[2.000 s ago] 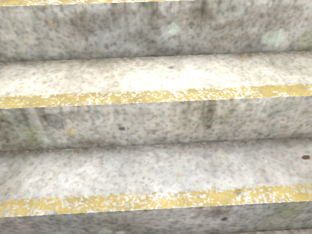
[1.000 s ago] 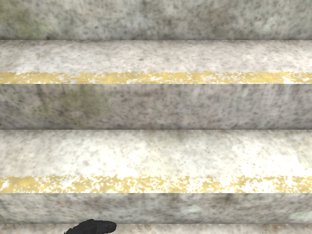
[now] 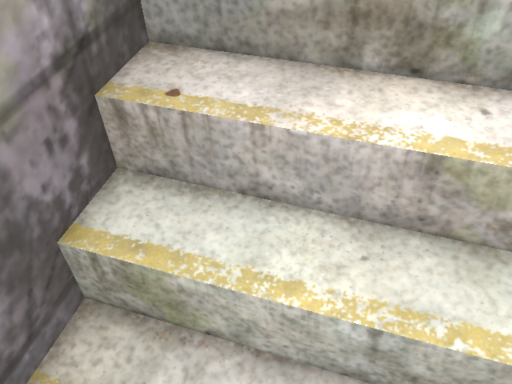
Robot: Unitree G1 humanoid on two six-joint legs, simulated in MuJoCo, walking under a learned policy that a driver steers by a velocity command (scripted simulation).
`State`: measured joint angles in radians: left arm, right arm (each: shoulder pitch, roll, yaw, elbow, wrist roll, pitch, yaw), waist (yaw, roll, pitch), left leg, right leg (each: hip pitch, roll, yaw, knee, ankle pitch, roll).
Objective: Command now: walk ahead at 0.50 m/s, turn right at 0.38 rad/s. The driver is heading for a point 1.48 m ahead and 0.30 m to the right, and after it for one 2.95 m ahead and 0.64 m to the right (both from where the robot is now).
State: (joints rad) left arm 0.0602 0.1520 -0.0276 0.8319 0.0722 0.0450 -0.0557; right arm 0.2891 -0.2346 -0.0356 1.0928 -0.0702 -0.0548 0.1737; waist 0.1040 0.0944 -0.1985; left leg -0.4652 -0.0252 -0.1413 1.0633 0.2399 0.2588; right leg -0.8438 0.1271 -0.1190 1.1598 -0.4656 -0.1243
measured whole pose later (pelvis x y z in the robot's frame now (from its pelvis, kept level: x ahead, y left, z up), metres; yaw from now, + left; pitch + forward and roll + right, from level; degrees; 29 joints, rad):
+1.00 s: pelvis +0.45 -0.11 +0.35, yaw -26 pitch +11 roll -3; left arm -0.16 0.12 -0.08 0.77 0.03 0.07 -0.08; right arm 0.49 -0.09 0.02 1.20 -0.08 -0.12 0.15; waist -0.05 0.06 -0.18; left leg -0.14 0.22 0.18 0.33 0.00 0.08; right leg -1.08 -0.01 -0.15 1.42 -0.57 -0.13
